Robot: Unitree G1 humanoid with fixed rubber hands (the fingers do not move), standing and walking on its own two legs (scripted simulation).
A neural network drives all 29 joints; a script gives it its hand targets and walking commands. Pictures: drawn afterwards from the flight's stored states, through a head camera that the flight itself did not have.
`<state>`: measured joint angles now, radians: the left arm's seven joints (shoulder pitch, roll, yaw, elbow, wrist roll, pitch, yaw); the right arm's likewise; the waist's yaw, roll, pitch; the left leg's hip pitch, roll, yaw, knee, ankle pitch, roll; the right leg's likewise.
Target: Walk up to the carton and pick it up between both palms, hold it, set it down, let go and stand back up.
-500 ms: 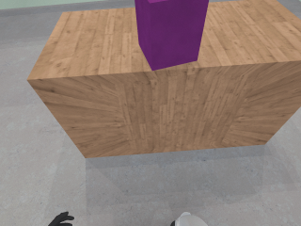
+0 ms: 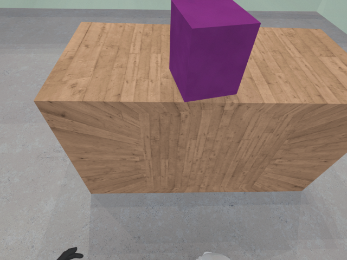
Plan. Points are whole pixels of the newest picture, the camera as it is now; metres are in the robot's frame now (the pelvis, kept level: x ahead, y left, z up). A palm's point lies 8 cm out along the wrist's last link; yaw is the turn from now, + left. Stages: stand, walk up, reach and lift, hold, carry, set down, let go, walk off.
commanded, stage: walk up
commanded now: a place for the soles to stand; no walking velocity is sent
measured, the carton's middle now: (206, 50) +0.75 -0.06 +0.11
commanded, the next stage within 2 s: none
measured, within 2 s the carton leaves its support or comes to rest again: neither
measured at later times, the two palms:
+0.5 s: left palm out of the picture +0.12 +0.22 -0.09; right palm out of the picture +0.10 -0.43 -0.08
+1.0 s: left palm out of the picture +0.12 +0.26 -0.09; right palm out of the picture +0.14 -0.39 -0.06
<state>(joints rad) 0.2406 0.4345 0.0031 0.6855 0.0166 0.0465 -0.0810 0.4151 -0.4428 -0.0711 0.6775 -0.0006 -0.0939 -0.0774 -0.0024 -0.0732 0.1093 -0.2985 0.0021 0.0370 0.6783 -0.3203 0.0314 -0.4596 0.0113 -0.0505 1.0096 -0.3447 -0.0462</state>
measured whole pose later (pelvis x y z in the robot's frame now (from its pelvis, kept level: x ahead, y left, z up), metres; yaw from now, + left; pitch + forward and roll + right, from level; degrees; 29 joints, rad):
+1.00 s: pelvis +0.06 -0.07 +0.01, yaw +7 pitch -1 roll -2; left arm 0.24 0.44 0.00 0.79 0.02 0.02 -0.05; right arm 0.43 -0.43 -0.07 0.70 0.00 -0.03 -0.04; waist 0.00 0.00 0.02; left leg -0.32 0.00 0.02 0.66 -0.32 0.05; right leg -0.40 0.02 -0.15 0.83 -0.34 -0.05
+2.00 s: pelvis +0.12 -0.07 +0.00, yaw +5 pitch -2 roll -1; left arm 0.23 0.42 0.00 0.87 0.02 -0.04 -0.02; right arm 0.29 -0.41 -0.07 0.70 0.00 -0.05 -0.01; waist 0.00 0.01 0.06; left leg -0.29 0.01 -0.02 0.73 -0.40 0.00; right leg -0.35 0.02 -0.03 0.70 -0.32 -0.03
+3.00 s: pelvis +0.31 -0.06 +0.00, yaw +6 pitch -2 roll -1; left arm 0.26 0.41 0.00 0.79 0.02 -0.01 -0.03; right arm 0.32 -0.41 -0.07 0.70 0.00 -0.07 -0.04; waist 0.00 -0.03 0.13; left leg -0.33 -0.01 0.07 0.66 -0.30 0.07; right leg -0.44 0.02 0.01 1.06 -0.46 -0.04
